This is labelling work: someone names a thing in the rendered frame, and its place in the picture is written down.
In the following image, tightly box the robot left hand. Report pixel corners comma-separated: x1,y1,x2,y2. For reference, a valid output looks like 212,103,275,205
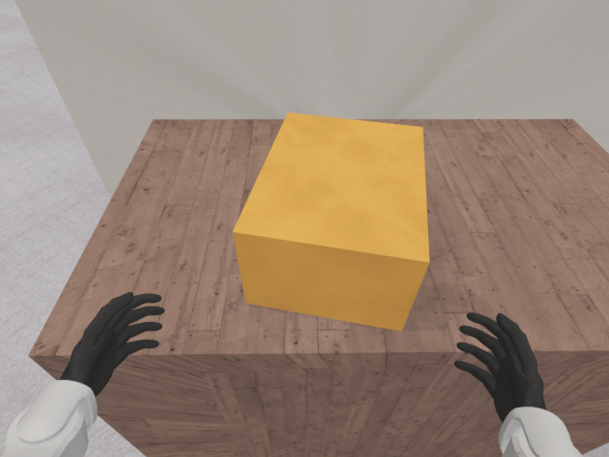
59,292,165,397

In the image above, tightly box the pedestal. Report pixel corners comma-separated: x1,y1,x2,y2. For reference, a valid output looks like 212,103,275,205
29,119,609,457

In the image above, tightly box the carton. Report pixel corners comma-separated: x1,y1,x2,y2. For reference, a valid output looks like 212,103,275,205
232,112,430,331

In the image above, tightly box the right robot forearm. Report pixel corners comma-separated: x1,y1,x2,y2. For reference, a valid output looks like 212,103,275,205
498,407,583,457

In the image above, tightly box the left robot forearm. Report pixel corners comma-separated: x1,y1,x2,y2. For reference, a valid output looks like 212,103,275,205
0,380,97,457

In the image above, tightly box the robot right hand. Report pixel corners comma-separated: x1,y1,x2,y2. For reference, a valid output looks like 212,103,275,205
454,312,547,422

